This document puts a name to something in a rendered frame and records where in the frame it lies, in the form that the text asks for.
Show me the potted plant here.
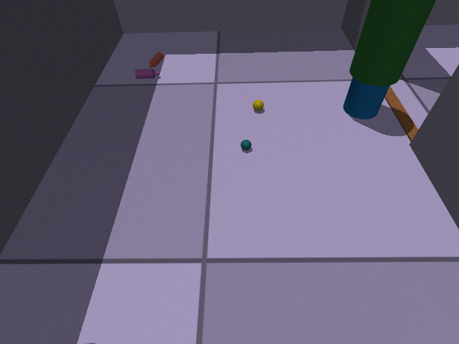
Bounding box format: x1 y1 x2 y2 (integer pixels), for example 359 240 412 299
344 0 436 120

